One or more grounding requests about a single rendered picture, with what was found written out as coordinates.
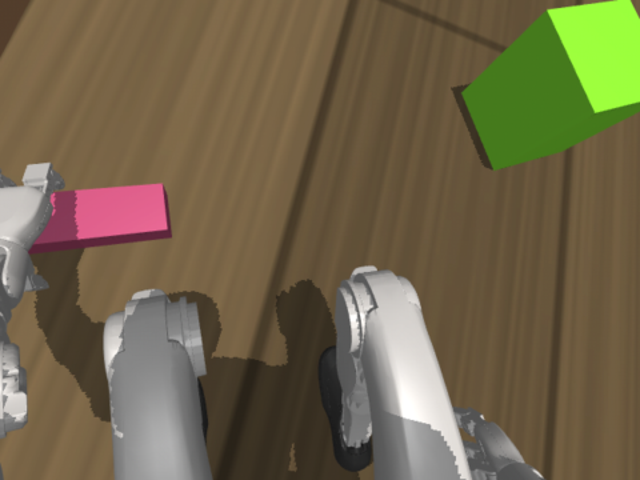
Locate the left robot hand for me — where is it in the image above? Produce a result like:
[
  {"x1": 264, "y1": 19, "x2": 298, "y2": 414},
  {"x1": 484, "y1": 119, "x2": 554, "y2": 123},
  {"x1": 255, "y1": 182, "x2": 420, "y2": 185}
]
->
[{"x1": 0, "y1": 162, "x2": 65, "y2": 292}]

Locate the left robot arm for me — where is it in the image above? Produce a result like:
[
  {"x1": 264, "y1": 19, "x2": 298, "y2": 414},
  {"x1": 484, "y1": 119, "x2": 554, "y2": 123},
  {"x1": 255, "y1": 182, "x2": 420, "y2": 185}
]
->
[{"x1": 0, "y1": 239, "x2": 30, "y2": 480}]

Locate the right robot hand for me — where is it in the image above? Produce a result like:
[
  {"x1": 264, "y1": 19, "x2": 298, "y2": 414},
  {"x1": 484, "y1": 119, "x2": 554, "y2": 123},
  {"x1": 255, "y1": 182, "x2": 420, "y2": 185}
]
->
[{"x1": 452, "y1": 407, "x2": 526, "y2": 480}]

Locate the right robot foot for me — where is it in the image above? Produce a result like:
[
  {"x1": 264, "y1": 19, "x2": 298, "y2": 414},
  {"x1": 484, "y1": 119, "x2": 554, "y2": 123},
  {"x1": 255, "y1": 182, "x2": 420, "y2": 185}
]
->
[{"x1": 318, "y1": 346, "x2": 371, "y2": 472}]

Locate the right robot arm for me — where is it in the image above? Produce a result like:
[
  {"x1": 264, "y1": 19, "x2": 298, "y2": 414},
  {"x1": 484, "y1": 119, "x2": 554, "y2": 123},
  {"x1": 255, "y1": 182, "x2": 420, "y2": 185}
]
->
[{"x1": 496, "y1": 463, "x2": 546, "y2": 480}]

